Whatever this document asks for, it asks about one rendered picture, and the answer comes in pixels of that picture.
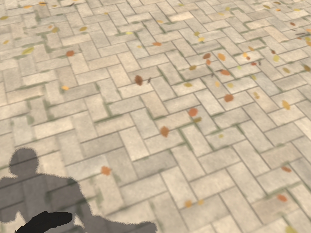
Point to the left robot hand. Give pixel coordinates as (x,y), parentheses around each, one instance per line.
(44,221)

